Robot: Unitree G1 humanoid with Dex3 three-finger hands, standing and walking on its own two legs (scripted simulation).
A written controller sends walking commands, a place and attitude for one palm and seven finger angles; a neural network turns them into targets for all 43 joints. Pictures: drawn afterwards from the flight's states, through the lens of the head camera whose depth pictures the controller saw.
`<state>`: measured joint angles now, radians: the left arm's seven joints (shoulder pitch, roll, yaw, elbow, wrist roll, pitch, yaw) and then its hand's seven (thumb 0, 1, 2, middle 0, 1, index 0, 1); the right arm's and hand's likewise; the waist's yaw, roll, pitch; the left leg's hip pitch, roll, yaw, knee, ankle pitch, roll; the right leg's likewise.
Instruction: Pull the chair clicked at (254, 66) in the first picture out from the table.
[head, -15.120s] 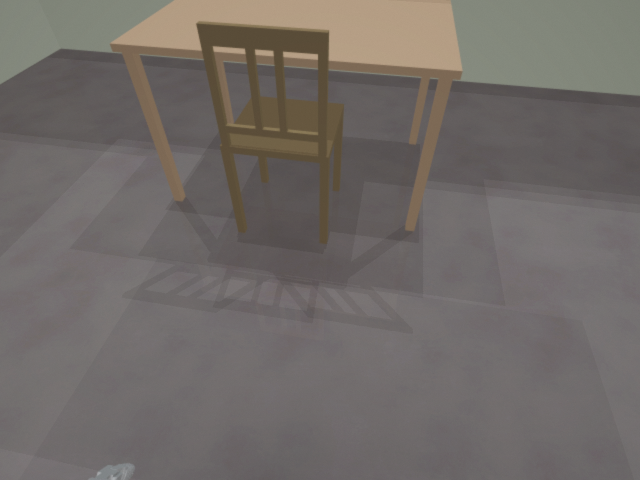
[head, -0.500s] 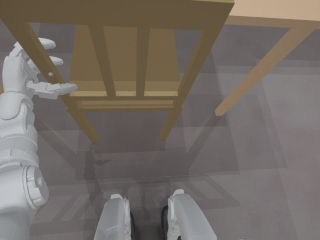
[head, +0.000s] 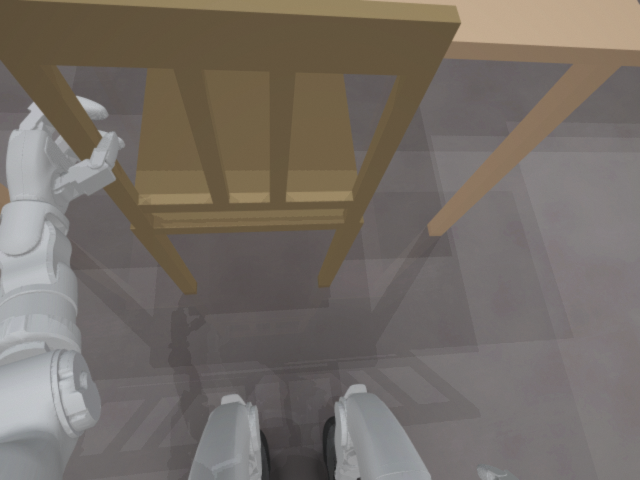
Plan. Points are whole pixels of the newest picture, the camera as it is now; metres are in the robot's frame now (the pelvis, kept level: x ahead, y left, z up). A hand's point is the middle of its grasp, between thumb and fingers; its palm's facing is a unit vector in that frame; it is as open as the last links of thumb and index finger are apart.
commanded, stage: hook a spindle and tug to test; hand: left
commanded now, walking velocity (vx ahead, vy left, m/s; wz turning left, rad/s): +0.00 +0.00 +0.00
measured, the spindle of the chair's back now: (208, 147) +0.51 +0.11 +0.01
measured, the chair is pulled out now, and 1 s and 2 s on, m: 0.00 0.06 0.15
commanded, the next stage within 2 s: step backward, pulling the chair out in 0.42 s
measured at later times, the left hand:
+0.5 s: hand (102, 192) +0.45 +0.22 +0.02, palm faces +0.05 -1.00 -0.04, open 5.9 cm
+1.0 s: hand (127, 215) +0.41 +0.18 +0.04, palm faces +0.11 -0.98 -0.16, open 5.9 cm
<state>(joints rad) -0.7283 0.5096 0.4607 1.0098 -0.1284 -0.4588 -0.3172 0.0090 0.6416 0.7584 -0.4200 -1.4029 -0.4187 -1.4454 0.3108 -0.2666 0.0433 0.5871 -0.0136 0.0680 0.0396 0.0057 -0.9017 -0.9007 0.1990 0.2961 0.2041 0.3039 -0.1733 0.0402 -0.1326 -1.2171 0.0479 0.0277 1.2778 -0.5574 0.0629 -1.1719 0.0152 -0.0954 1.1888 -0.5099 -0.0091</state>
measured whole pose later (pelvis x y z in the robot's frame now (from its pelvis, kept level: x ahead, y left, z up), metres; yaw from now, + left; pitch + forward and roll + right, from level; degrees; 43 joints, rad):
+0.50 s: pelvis +0.01 +0.00 +0.01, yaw +1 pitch +26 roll -4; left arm -0.58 0.41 0.40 0.90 -0.15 -0.50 -0.28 0.01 0.64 0.73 -0.42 -1.39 -0.41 -1.45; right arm 0.29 -0.26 0.03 0.59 -0.01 0.04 0.04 0.01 -0.90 -0.90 0.20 0.30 0.20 0.30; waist -0.13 0.03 -0.14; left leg -1.14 0.03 0.03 1.24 -0.56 0.06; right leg -1.10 0.01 -0.09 1.17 -0.52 -0.01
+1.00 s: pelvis +0.00 +0.01 +0.09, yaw +1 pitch +12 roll -2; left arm -0.63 0.29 0.16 1.15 -0.06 -0.23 0.06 0.09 0.62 0.70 -0.31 -1.15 -0.49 -1.45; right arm 0.31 -0.27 -0.01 0.71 0.05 0.04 -0.10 0.01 -0.90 -0.90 0.20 0.30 0.20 0.30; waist -0.09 0.01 0.03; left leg -0.58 0.00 0.09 0.70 -0.32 0.07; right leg -0.56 0.00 -0.02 0.64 -0.28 0.02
